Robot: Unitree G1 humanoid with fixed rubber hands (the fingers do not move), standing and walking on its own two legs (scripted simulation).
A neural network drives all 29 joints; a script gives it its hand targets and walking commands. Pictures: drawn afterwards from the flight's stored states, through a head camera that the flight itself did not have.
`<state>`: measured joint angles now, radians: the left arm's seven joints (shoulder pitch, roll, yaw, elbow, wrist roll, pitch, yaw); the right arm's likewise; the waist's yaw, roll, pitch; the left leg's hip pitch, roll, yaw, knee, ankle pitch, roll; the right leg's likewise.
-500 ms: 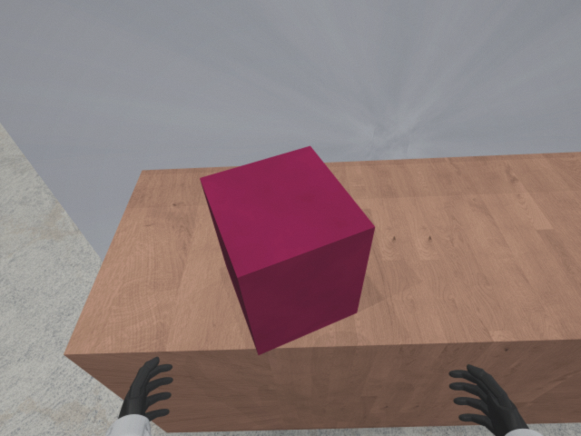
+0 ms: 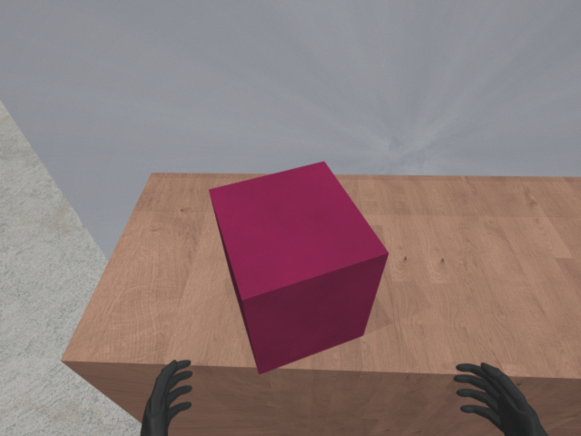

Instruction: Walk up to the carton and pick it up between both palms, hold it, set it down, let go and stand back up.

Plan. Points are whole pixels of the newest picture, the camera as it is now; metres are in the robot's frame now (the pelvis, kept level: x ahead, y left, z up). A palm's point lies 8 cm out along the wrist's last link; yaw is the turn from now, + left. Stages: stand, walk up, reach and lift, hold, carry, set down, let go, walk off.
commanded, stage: reach and lift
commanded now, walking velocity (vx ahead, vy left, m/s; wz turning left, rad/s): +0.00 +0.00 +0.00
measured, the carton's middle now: (291, 268) +0.39 +0.05 -0.02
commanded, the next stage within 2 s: none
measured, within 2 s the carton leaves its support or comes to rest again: neither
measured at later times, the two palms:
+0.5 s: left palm (181, 425) +0.14 +0.17 -0.01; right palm (532, 432) +0.15 -0.25 -0.02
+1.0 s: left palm (181, 367) +0.20 +0.18 +0.03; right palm (515, 348) +0.24 -0.25 +0.02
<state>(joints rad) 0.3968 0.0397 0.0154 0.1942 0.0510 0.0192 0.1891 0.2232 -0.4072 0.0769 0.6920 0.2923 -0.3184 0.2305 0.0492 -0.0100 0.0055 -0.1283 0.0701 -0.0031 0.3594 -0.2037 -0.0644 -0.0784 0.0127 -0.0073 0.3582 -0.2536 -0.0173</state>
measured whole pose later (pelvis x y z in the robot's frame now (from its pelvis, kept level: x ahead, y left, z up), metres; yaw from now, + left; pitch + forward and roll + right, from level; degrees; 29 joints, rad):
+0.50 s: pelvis -0.03 -0.02 +0.00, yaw +0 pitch -2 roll +1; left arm 0.37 0.03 -0.02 0.12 0.04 -0.08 0.24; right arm 0.25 -0.38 0.15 0.56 0.38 -0.40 0.20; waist 0.04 -0.07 -0.02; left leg -0.17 0.09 -0.02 0.39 -0.18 -0.09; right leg -0.15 0.04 -0.02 0.46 -0.27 -0.05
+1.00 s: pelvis -0.03 -0.02 +0.00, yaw -1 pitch -1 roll +0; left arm 0.17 -0.02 0.02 0.00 0.02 0.16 0.28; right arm -0.03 -0.45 0.12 0.54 0.41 -0.22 0.18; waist 0.07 -0.04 0.02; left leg -0.16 0.10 0.00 0.34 -0.16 -0.09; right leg -0.14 0.04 0.00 0.39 -0.23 -0.04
